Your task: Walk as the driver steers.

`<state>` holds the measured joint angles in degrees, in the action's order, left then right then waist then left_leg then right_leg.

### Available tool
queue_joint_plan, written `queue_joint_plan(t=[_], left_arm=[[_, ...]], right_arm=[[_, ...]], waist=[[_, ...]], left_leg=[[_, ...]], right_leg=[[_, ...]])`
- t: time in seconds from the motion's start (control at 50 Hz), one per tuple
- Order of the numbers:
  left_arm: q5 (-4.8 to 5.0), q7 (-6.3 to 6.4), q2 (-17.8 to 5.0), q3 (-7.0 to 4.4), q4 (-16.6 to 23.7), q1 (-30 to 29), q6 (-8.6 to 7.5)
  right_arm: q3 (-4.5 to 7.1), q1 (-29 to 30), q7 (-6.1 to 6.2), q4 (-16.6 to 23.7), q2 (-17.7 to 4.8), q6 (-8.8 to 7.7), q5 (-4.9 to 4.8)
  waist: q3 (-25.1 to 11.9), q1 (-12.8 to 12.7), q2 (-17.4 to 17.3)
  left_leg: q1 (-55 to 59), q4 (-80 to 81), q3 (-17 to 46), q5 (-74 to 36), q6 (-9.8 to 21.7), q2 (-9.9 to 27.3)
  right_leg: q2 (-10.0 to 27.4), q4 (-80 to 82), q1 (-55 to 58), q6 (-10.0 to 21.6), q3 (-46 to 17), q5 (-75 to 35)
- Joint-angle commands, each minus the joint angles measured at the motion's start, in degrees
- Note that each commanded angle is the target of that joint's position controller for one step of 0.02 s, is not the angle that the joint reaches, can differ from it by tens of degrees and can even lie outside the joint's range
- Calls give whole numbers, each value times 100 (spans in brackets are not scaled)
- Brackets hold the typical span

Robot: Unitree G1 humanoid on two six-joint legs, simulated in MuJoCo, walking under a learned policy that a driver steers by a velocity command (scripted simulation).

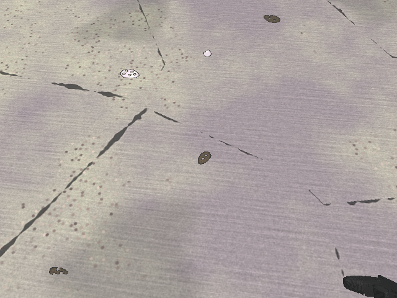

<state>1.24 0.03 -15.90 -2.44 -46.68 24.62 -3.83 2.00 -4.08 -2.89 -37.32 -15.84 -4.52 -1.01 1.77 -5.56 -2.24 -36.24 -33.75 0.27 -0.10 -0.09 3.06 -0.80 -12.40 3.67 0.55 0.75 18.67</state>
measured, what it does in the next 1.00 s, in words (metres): walks ahead: left foot, then right foot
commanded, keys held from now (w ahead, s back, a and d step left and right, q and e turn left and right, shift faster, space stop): w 1.00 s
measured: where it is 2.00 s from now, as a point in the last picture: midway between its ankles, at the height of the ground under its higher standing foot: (240, 126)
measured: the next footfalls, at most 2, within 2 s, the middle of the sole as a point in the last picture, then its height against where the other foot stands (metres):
left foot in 0.10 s outside the picture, level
right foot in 0.62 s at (265, 274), level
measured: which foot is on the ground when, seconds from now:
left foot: up 0.00-0.08, down 0.10-0.62, up 0.64-1.00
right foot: down 0.00-0.10, up 0.12-0.60, down 0.62-1.00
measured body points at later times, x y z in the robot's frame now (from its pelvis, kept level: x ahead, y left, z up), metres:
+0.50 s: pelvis +0.28 +0.03 +0.01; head +0.31 +0.03 +0.45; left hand +0.50 +0.26 -0.08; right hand +0.30 -0.25 -0.12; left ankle +0.20 +0.13 -0.74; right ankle +0.48 -0.13 -0.69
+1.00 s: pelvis +0.56 -0.02 +0.01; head +0.59 -0.03 +0.46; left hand +0.59 +0.26 -0.11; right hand +0.75 -0.27 -0.09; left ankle +0.74 +0.15 -0.68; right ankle +0.50 -0.11 -0.74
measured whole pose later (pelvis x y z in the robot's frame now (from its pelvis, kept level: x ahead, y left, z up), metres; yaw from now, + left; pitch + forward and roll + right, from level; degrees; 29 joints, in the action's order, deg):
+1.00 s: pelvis +0.56 -0.02 +0.01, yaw +0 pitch +1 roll -2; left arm 0.5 -0.8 -16.0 -2.6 -47.3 20.1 -4.7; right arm 2.2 -6.1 -0.9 -42.4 -16.2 -3.7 -0.4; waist 1.5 -4.2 -2.7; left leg -37.6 -38.6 2.5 -1.7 -1.1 6.6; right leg -4.0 -12.2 -1.9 3.0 2.8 11.6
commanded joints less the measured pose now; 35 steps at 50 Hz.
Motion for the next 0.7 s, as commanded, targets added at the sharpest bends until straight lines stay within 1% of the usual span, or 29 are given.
queue_joint_plan(t=[0.02, 0.04, 0.06, 0.08, 0.1, 0.12, 0.14, 0.16, 0.18, 0.2, 0.22, 0.24, 0.26, 0.28, 0.3, 0.32, 0.34, 0.38, 0.42, 0.48, 0.52, 0.56, 0.58, 0.6, 0.62, 0.64, 0.66, 0.68, 0.7], left_arm=[[52, 45, -1132, -299, 211, -56, -10], [38, 57, -1198, -321, 202, -85, 16], [28, 71, -1247, -333, 199, -143, 53], [-5, 92, -1168, -292, 214, -147, 90], [-143, 112, -894, -169, 345, -74, 89], [-97, 52, -47, 75, 482, 787, -20], [48, 11, -707, -54, 382, 309, -141], [188, -24, -998, -147, 594, -362, -200], [129, -7, -933, -110, 678, -687, -240], [-5, 8, -871, -125, 688, -866, -235], [-21, -7, -825, -137, 673, -689, -189], [-17, -13, -742, -122, 613, -556, -132], [-24, -10, -645, -104, 579, -475, -74], [-44, 5, -574, -87, 582, -529, -20], [-80, 18, -541, -73, 655, -713, 12], [-115, 28, -516, -59, 735, -946, 18], [-128, 23, -485, -46, 792, -1142, 7], [-115, -15, -414, -15, 874, -1532, -42], [-90, -70, -337, 20, 975, -1971, -102], [-35, -166, -360, 21, 1149, -2488, -156], [-27, -234, -422, -1, 1263, -2688, -178], [-40, -280, -512, -37, 1291, -2616, -190], [-47, -283, -595, -77, 1251, -2403, -194], [-63, -260, -732, -160, 1120, -1887, -195], [-78, -205, -1002, -300, 872, -1010, -184], [-129, -135, -1451, -408, 714, 20, -143], [-142, -189, -1697, -441, 625, 64, -135], [-62, -188, -1084, -299, 694, -31, -128], [-63, -164, -906, -232, 720, -389, -125]], right_arm=[[130, 585, -55, 574, -472, -127, -24], [182, 392, -44, 540, -584, -124, -9], [268, -84, -9, 428, -730, -107, 8], [393, -930, 49, 187, -939, -75, 9], [494, -1934, 129, 10, -1280, -24, 50], [567, -2150, 91, -104, -1800, -34, 121], [426, -2125, 93, -79, -1156, -36, 51], [345, -1713, 123, -79, -959, -38, 41], [311, -1361, 133, -55, -876, -37, 61], [269, -1091, 115, -49, -734, -41, 110], [248, -951, 115, -37, -675, -72, 184], [248, -873, 108, -50, -619, -103, 167], [254, -871, 109, -102, -619, -143, 124], [265, -874, 110, -170, -658, -183, 94], [281, -899, 120, -230, -722, -206, 75], [298, -976, 140, -292, -779, -215, 77], [305, -1041, 162, -341, -811, -206, 78], [309, -1139, 196, -406, -859, -170, 61], [321, -1338, 220, -497, -953, -133, 29], [340, -1729, 229, -695, -1059, -55, -13], [353, -1858, 250, -799, -1085, 22, -26], [375, -1871, 282, -863, -1136, 95, -36], [388, -1812, 298, -869, -1182, 124, -32], [385, -1693, 312, -861, -1206, 157, -28], [320, -1686, 331, -833, -1058, 178, 15], [168, -1765, 354, -661, -705, 159, 185], [18, -2540, 293, -615, -138, 29, 75], [151, -2056, 256, -680, -814, -68, -46], [215, -1491, 227, -505, -1007, -124, -151]], waist=[[312, 254, 787], [136, 402, 836], [-225, 705, 865], [-788, 1138, 801], [-1621, 1504, 310], [-2553, 933, -1468], [-2417, 1250, -1022], [-1374, 1204, -713], [-907, 1028, -144], [-510, 851, 71], [-490, 618, -192], [-473, 516, -221], [-437, 440, -220], [-321, 394, -158], [-167, 402, -108], [-55, 458, -48], [7, 511, -7], [91, 648, 13], [160, 836, 28], [245, 1054, 11], [274, 1061, -36], [176, 936, -120], [30, 792, -207], [-302, 464, -228], [-920, 62, -139], [-1854, -241, 646], [-2434, 236, 2108], [-2046, -52, 1336], [-1233, -20, 1015]], left_leg=[[341, 371, -59, 46, 225, -146], [673, 397, -138, 253, 331, -259], [1382, 465, -296, 343, 477, -427], [2598, 513, -398, 272, 647, -519], [4418, 218, 638, 284, 967, 439], [6184, 895, 3716, 1899, 1972, 1898], [5971, 1612, 4366, 2729, 1858, 1825], [5191, 1701, 3419, 2447, 1601, 1655], [4355, 1783, 2763, 1756, 1475, 1444], [3634, 1938, 2237, 1073, 1403, 1194], [3189, 2080, 1980, 652, 1437, 1101], [2948, 2240, 1795, 453, 1484, 1017], [2775, 2372, 1577, 321, 1528, 978], [2577, 2491, 1385, 230, 1540, 956], [2473, 2596, 1222, 94, 1559, 951], [2454, 2667, 1099, -13, 1562, 933], [2499, 2705, 952, -64, 1525, 872], [2554, 2731, 624, -115, 1367, 697], [2632, 2723, 422, -67, 1246, 622], [3122, 2566, 475, 43, 1208, 819], [3597, 2336, 554, -150, 1145, 1009], [3977, 2028, 607, -635, 1035, 1142], [4073, 1746, 578, -1296, 965, 1128], [4034, 1105, 417, -2229, 855, 973], [3595, 23, 183, -2449, 681, 674], [2351, -1889, -85, -614, 451, 271], [159, -3569, 236, 3263, 148, -740], [-513, -4089, 795, 3320, 189, -415], [-795, -4050, 620, 2788, 243, -146]], right_leg=[[1545, 156, -217, 860, -646, -2707], [1541, -168, -53, 797, -586, -3571], [1443, -812, -23, 709, -434, -4591], [1196, -1867, -335, 560, -223, -5067], [947, -3582, -1552, 375, -115, -3497], [-196, -5718, -3677, 29, -311, 962], [-44, -6333, -4320, 79, -982, 1364], [244, -6420, -4735, 139, -792, 932], [529, -6153, -4577, 162, -634, 411], [698, -5808, -4387, 141, -560, 82], [848, -5662, -4025, 111, -620, -149], [901, -5523, -3820, 60, -614, -211], [924, -5367, -3742, 5, -570, -246], [955, -5180, -3762, -49, -524, -297], [973, -4929, -3919, -121, -490, -481], [999, -4624, -4071, -180, -478, -759], [1003, -4267, -4163, -210, -464, -1120], [915, -3441, -4105, -207, -366, -1849], [760, -2698, -3909, -177, -209, -2386], [621, -2129, -3926, -102, -164, -2525], [558, -1871, -4065, 26, -198, -2204], [466, -1694, -3907, 177, -167, -1729], [351, -1639, -3550, 266, -72, -1498], [162, -1487, -2779, 403, 116, -1478], [180, -1544, -1431, 598, 120, -1651], [1346, -1794, 346, 982, -1223, -1942], [2362, -988, 1914, 1875, -4006, -479], [2216, -603, 1706, 1666, -4064, 315], [2035, -497, 997, 1441, -3186, 99]])
Keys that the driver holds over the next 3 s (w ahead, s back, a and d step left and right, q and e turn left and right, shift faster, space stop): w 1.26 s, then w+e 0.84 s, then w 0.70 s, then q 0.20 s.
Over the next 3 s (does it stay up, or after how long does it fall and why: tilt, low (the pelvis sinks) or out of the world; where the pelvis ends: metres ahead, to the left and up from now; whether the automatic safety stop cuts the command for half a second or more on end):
stays up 1.57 -0.29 0.01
